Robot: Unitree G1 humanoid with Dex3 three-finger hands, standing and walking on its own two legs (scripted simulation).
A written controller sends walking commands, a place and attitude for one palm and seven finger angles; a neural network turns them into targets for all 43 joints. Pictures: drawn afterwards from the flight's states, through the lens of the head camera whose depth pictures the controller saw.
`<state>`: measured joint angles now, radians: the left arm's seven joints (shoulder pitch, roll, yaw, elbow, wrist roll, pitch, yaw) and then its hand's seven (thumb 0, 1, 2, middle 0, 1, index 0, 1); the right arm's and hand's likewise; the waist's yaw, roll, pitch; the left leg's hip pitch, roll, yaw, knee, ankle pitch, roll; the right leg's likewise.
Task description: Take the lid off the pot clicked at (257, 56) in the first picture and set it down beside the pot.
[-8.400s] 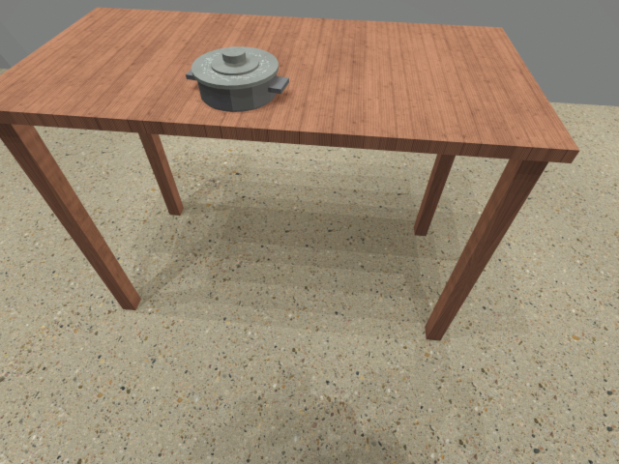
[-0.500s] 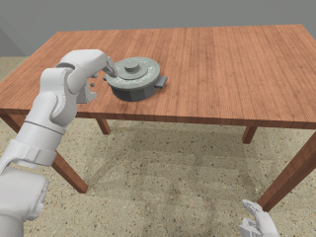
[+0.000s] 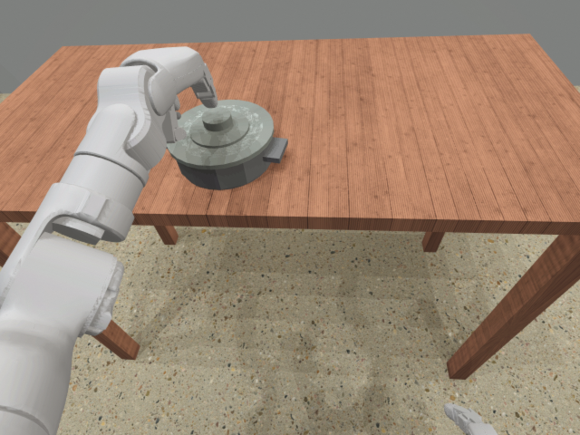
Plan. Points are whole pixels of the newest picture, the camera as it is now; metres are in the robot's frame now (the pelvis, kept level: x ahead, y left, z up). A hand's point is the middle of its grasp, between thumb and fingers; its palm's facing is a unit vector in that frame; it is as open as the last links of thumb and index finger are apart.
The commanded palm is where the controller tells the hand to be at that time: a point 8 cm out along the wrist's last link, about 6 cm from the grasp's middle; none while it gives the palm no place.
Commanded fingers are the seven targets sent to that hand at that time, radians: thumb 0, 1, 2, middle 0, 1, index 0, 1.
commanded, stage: move the open hand above the knob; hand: left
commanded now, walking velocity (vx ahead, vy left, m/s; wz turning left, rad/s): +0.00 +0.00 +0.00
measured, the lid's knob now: (217, 119) +0.55 +0.13 +0.15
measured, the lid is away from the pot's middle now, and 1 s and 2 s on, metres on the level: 0.00 0.00 0.00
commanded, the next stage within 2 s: lower the open fingers around the knob in 1.24 s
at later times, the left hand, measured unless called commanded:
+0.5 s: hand (210, 82) +0.53 +0.12 +0.23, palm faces -0.29 -0.05 -0.96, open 10.1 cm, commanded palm +0.52 +0.13 +0.28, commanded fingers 0.00 -0.40 1.66 -0.86 -0.08 -0.86 -0.08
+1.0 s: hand (191, 89) +0.52 +0.14 +0.23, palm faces -0.29 -0.04 -0.96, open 10.1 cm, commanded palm +0.51 +0.13 +0.28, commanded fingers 0.00 -0.40 1.66 -0.86 -0.08 -0.86 -0.08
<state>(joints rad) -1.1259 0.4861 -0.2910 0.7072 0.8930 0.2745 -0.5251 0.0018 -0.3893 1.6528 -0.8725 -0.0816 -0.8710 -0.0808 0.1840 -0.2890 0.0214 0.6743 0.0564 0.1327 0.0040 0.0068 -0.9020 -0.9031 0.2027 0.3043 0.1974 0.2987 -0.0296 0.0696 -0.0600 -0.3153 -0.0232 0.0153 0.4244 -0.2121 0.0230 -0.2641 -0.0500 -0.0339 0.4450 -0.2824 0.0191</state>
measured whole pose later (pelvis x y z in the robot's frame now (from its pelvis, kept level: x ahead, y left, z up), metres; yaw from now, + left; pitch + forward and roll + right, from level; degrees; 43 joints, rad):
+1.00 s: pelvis +0.01 +0.00 +0.00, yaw -2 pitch +11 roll +0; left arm -1.39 0.51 -0.28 1.11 0.95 0.20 -0.48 0.00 -0.39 1.65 -0.87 -0.08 -0.87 -0.08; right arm 0.26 -0.29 -0.01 0.73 0.05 0.11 -0.02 0.00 -0.90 -0.90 0.20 0.30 0.20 0.30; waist -0.11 0.04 -0.09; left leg -0.40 0.00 0.04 0.44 -0.23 0.02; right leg -0.35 -0.03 -0.01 0.45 -0.28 0.02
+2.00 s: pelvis +0.01 +0.00 -0.01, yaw -1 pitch +14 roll +0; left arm -1.47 0.47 -0.30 1.28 0.95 0.27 -0.49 0.00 -0.39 1.65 -0.87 -0.08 -0.89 -0.09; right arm 0.31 -0.29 -0.02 0.79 0.05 0.11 -0.02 0.00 -0.90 -0.90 0.20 0.30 0.20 0.30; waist -0.15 0.03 -0.11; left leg -0.49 0.00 0.03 0.50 -0.26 0.02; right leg -0.43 -0.03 -0.01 0.50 -0.31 0.02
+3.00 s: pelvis +0.01 -0.01 -0.01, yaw -1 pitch +15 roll +0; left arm -1.53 0.46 -0.31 1.35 0.96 0.30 -0.46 0.00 -0.39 1.65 -0.92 -0.12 -0.87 -0.08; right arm 0.32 -0.29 -0.01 0.80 0.05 0.14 -0.04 0.00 -0.90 -0.90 0.21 0.30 0.20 0.30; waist -0.17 0.04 -0.12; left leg -0.54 0.00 0.03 0.55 -0.28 0.01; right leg -0.49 -0.02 -0.01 0.55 -0.33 0.01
